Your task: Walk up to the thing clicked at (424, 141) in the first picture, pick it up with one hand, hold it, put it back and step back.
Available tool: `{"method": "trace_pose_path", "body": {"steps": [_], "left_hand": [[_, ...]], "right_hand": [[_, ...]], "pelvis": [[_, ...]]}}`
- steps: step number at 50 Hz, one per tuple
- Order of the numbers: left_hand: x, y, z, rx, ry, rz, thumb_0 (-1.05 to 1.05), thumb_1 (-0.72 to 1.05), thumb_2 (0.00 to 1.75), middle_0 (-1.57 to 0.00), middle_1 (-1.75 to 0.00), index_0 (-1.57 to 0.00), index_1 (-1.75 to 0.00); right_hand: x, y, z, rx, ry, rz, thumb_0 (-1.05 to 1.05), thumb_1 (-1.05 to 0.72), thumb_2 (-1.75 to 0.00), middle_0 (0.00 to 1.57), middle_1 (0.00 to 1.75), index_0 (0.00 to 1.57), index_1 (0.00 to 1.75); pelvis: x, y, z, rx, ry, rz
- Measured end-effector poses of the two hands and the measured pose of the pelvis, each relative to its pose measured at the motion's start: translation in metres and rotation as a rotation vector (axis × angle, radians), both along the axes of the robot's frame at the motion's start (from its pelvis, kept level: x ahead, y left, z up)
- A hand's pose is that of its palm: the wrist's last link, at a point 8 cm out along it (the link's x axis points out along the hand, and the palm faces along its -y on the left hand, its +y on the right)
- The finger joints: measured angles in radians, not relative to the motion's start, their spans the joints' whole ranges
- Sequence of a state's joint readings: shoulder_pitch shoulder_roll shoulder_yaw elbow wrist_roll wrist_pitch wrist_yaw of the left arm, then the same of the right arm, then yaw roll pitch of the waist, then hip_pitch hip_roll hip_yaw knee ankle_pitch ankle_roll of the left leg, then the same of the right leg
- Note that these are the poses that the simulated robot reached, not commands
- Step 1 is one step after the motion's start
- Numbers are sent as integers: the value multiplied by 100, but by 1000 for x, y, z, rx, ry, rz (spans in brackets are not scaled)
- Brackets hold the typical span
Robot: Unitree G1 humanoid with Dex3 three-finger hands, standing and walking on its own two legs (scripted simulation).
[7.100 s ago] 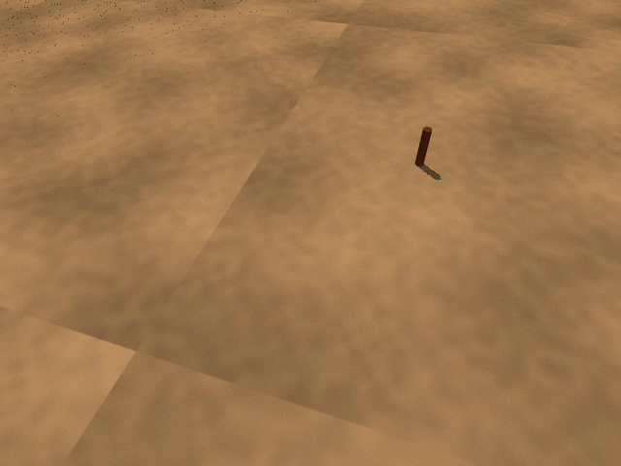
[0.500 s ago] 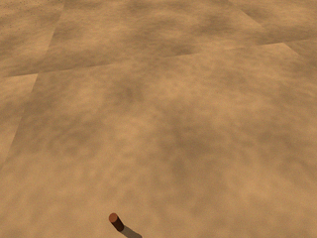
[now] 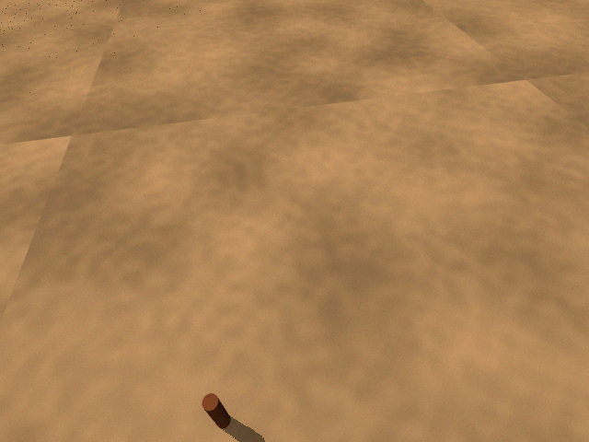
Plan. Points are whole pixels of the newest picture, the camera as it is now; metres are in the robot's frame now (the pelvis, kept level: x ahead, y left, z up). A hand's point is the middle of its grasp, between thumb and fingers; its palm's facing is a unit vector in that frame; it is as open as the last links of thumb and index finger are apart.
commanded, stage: stand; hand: left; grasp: from the side
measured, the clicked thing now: (217, 412) +0.33 +0.26 -0.68
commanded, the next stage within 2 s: go down in 0.68 s
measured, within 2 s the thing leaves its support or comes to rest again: neither
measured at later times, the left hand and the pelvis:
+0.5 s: hand out of the picture +0.07 +0.26 -0.16, palm faces -0.03 -0.94 -0.34, open 7.4 cm; pelvis +0.01 +0.00 +0.00, yaw +0 degrees
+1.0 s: hand out of the picture +0.15 +0.26 -0.16, palm faces +0.04 -0.94 -0.33, open 10.5 cm; pelvis +0.00 +0.00 -0.02, yaw +0 degrees
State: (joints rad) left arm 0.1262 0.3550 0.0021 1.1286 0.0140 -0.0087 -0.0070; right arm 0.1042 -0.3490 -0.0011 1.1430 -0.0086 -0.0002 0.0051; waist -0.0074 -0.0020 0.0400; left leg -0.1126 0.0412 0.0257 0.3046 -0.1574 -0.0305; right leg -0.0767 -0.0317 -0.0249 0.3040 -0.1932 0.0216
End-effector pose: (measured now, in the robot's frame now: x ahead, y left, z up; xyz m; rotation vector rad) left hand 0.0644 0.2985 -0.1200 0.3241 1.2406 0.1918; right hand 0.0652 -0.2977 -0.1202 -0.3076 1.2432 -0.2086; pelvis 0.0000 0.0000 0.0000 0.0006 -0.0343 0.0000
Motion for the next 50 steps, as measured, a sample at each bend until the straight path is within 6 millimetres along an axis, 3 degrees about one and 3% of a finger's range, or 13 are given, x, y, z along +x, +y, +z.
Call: {"method": "trace_pose_path", "body": {"steps": [18, 40, 45, 50], "left_hand": [[-1, 2, -1, -3, 12, 5, 1, 90, 90, -21, -30, -21, -30], [14, 0, 0, 0, -12, -6, 1, 90, 90, -21, -30, -21, -29], [44, -5, -1, -18, -119, 37, 1, 80, 80, -18, -22, -18, -21], [79, 4, -9, -18, -159, 19, 1, 55, 55, -10, -12, -11, -11]], "right_hand": [[-1, 2, -1, 1, 16, 6, 0, -90, -90, 20, 30, 20, 30], [16, 3, 1, 1, -12, 12, 0, -90, -90, 20, 30, 20, 30], [23, 15, 1, 11, -117, 10, 0, -93, -91, 20, 30, 20, 30], [21, 32, -5, 38, -153, 1, 0, -95, -92, 20, 30, 20, 30]], "pelvis": [[2, 2, 0, 2, 8, 3], [9, 1, 0, 0, 8, 2], [0, 2, -6, -4, 63, 18], [-5, 2, -15, -6, 130, 9]]}}
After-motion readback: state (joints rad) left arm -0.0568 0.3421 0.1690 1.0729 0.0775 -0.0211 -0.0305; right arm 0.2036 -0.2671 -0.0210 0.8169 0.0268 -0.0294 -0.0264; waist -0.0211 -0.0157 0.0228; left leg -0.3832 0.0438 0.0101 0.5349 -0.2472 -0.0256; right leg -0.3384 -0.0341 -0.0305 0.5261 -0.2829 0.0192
